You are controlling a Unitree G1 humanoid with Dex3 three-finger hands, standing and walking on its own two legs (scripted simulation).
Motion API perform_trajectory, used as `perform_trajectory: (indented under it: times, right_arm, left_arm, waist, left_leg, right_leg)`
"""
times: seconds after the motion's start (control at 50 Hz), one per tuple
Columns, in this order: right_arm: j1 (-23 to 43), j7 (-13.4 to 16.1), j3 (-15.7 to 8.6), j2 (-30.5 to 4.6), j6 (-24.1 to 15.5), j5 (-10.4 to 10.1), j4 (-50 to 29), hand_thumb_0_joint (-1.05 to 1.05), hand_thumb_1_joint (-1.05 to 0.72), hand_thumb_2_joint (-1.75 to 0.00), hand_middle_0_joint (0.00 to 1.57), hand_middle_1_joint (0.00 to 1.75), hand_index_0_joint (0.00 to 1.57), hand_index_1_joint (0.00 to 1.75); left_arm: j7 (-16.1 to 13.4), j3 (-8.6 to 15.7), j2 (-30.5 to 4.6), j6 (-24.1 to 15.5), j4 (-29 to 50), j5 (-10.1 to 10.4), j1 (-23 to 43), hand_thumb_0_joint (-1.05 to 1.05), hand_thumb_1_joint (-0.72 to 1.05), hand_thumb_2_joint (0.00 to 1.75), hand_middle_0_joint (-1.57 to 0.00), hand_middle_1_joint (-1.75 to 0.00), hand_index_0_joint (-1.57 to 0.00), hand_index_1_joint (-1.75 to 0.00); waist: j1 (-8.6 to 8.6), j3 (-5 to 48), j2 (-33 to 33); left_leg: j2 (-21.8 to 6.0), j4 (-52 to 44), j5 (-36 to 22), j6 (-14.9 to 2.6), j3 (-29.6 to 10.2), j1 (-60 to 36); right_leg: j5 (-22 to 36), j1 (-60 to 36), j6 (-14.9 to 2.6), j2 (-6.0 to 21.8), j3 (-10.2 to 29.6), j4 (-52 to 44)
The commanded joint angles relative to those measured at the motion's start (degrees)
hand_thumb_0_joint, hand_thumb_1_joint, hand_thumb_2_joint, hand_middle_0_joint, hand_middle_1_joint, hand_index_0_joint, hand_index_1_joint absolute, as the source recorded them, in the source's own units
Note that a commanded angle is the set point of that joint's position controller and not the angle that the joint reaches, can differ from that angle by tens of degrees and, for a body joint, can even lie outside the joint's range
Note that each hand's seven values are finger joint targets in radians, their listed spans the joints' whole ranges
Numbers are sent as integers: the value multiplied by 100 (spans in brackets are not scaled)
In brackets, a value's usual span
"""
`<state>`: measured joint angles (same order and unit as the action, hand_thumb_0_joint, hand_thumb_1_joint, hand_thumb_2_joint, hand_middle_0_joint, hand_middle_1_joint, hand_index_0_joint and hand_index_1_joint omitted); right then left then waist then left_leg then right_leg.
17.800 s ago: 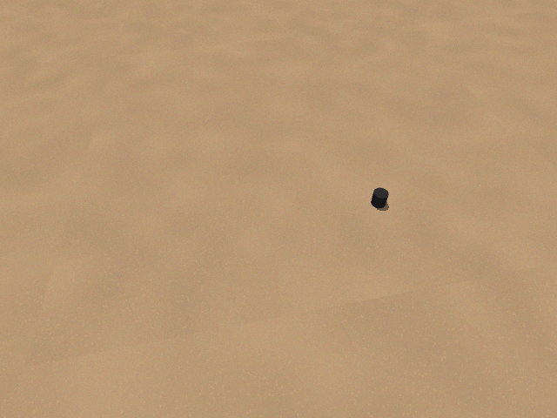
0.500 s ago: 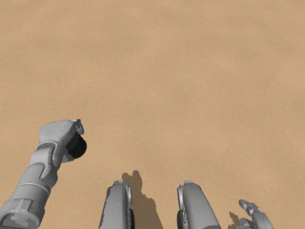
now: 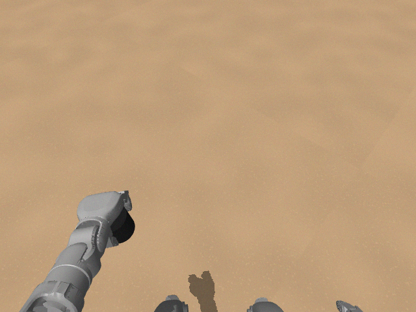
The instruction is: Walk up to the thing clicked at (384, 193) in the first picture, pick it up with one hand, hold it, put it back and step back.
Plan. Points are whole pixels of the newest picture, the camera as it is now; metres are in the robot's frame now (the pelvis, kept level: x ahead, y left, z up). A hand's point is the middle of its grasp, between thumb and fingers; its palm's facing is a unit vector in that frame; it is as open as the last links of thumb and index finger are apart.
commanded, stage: lift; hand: left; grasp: from above
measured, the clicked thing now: (115, 223) +0.34 +0.23 -0.10
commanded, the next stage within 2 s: hold in 0.14 s
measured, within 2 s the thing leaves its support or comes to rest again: neither
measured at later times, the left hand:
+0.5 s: hand (102, 212) +0.34 +0.23 -0.02, palm faces -0.45 -0.06 -0.89, open 9.7 cm
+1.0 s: hand (102, 211) +0.32 +0.22 +0.01, palm faces -0.44 -0.06 -0.89, open 9.7 cm
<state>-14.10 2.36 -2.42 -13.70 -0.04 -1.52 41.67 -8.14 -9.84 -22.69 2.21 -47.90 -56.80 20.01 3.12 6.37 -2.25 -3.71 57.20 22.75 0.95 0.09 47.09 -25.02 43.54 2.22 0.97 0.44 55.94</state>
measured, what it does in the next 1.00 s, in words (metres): rises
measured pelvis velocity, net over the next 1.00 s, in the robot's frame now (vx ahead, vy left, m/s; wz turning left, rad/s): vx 0.03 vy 0.00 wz -0.01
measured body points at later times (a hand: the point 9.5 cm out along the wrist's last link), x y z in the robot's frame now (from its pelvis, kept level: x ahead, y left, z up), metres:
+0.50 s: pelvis +0.03 +0.00 +0.04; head +0.06 -0.01 +0.49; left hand +0.35 +0.23 +0.03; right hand +0.13 -0.26 -0.08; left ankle +0.05 +0.13 -0.67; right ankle +0.02 -0.15 -0.67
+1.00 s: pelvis +0.03 +0.00 +0.05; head +0.04 -0.02 +0.50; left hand +0.34 +0.22 +0.06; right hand +0.15 -0.26 -0.07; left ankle +0.05 +0.13 -0.67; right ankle +0.02 -0.15 -0.67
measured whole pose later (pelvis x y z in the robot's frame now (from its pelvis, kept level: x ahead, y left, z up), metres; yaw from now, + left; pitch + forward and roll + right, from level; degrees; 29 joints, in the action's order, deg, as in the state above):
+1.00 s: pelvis +0.03 +0.00 +0.05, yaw -1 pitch +4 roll +0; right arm -12.8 2.1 -2.8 -14.5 3.9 -2.9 38.7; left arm -0.7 -12.7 -21.9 2.3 -39.7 -56.7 15.1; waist 0.2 2.9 -2.7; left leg -2.7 34.5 15.3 1.0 2.7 22.7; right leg -17.8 20.8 2.1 1.8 1.9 34.9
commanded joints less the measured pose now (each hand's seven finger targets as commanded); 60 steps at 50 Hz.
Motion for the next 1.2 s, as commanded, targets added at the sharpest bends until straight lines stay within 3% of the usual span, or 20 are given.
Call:
perform_trajectory:
  times: [0.0,0.1,0.22,0.24,0.28,0.4,0.42,0.52,0.6,0.62,0.7,0.76,0.8,0.98,1.04,1.1,1.18]
  right_arm:
    - [-81,72,-284,-834,-166,-23,-610,0,-91,-90,20,30,20,30]
    - [-60,83,-289,-831,-139,-39,-659,0,-91,-90,20,30,20,30]
    - [-10,86,-315,-863,-106,-53,-618,0,-91,-90,20,30,20,30]
    - [-16,77,-311,-854,-105,-60,-602,0,-90,-90,20,30,20,30]
    - [-10,76,-334,-893,-94,-70,-579,0,-90,-90,20,30,20,30]
    - [104,53,-327,-862,-61,-86,-674,0,-91,-90,20,30,20,30]
    - [129,59,-330,-884,-42,-100,-714,0,-90,-90,20,30,20,30]
    - [144,43,-323,-880,14,-107,-775,0,-90,-90,20,30,20,30]
    - [236,36,-302,-871,59,-112,-868,0,-90,-90,20,30,20,30]
    - [253,28,-304,-879,67,-115,-888,0,-90,-90,20,30,20,30]
    - [286,31,-300,-851,111,-130,-924,0,-90,-90,20,30,20,30]
    - [317,31,-323,-890,129,-134,-947,0,-90,-90,20,30,20,30]
    - [351,35,-276,-842,137,-125,-963,0,-91,-90,20,30,20,30]
    - [566,52,-240,-828,173,-168,-1058,0,-90,-90,20,30,20,30]
    - [620,53,-224,-830,177,-164,-1084,0,-90,-90,20,30,20,30]
    - [676,62,-216,-831,189,-169,-1109,0,-91,-90,20,30,20,30]
    - [738,81,-189,-796,185,-175,-1098,0,-90,-90,20,30,20,30]
  left_arm:
    - [-95,434,-1191,-5,878,-9,1375,0,55,79,-86,-91,-91,-86]
    - [-119,427,-1197,-72,1295,-21,1709,0,55,79,-86,-91,-91,-86]
    - [-243,404,-1146,-9,1277,-70,1617,0,51,84,-83,-93,-87,-89]
    - [-220,298,-1017,8,1277,-71,1629,0,50,81,-80,-94,-86,-88]
    - [-157,361,-1157,26,1216,-93,1641,0,50,77,-78,-94,-85,-87]
    - [177,232,-1025,-41,1369,4,1574,0,51,81,-80,-95,-86,-89]
    - [205,264,-1081,-42,1391,-14,1590,0,50,82,-81,-94,-86,-88]
    - [288,303,-1079,-42,1417,-25,1457,0,51,82,-81,-93,-87,-87]
    - [335,357,-1188,-71,1594,-52,1502,0,55,83,-83,-95,-89,-89]
    - [341,346,-1140,-65,1539,-40,1477,0,54,84,-82,-96,-88,-90]
    - [398,276,-1068,-58,1703,-95,1439,0,51,86,-80,-98,-86,-92]
    - [424,412,-1243,-77,1956,-61,1573,0,53,86,-81,-97,-87,-91]
    - [460,226,-1030,-53,1837,-58,1487,0,52,86,-81,-97,-86,-91]
    - [555,285,-1112,-28,2044,3,1452,0,51,84,-79,-97,-85,-91]
    - [602,272,-1074,-23,1955,30,1333,0,52,84,-80,-97,-86,-91]
    - [614,310,-1116,-35,1966,29,1287,0,52,84,-80,-98,-86,-92]
    - [609,354,-1179,-43,2170,-16,1365,0,53,84,-81,-98,-87,-92]
  waist:
    - [-62,1584,29]
    - [-25,1594,-43]
    - [-68,1485,10]
    - [-23,1461,26]
    - [-56,1388,-3]
    - [-93,1304,-40]
    - [-157,1353,-50]
    - [-148,1276,133]
    - [-226,1149,82]
    - [-164,1124,51]
    - [-208,1199,90]
    - [-266,1321,-80]
    - [-202,1141,91]
    - [-326,997,165]
    - [-261,812,233]
    - [-304,758,165]
    - [-319,918,214]
  left_leg:
    - [377,-1121,-994,-106,34,-1689]
    - [379,-1441,-1202,-95,60,-2182]
    - [368,-1782,-1344,-71,97,-2593]
    - [374,-1815,-1400,-70,105,-2638]
    - [378,-1894,-1474,-64,108,-2654]
    - [376,-2130,-1627,-60,144,-2913]
    - [378,-2153,-1728,-63,158,-2999]
    - [386,-2205,-2071,-76,190,-3075]
    - [390,-2327,-1926,-92,213,-3079]
    - [390,-2356,-1886,-89,216,-3110]
    - [392,-2389,-2095,-101,227,-3249]
    - [377,-2482,-2105,-82,239,-3410]
    - [370,-2519,-2084,-105,218,-3364]
    - [414,-2728,-1863,-136,289,-3491]
    - [423,-2803,-1640,-156,297,-3449]
    - [410,-2891,-1588,-136,289,-3504]
    - [455,-2873,-1697,-175,325,-3634]
  right_leg:
    - [1169,-987,-208,-275,-29,-1244]
    - [1377,-1323,-194,-270,-13,-1550]
    - [1464,-1532,-208,-268,-52,-1832]
    - [1528,-1547,-207,-263,-38,-1858]
    - [1569,-1623,-212,-276,-42,-1924]
    - [1658,-1887,-224,-297,-62,-2101]
    - [1753,-1926,-234,-290,-56,-2131]
    - [2073,-2207,-210,-301,-53,-2193]
    - [1934,-2238,-210,-296,-40,-2323]
    - [1899,-2226,-211,-291,-32,-2331]
    - [2089,-2335,-201,-293,-20,-2360]
    - [2051,-2446,-219,-296,-39,-2415]
    - [2064,-2416,-204,-301,-42,-2461]
    - [1877,-2564,-177,-258,-5,-2731]
    - [1687,-2538,-164,-238,1,-2838]
    - [1583,-2547,-186,-251,-14,-2875]
    - [1748,-2668,-143,-207,37,-2931]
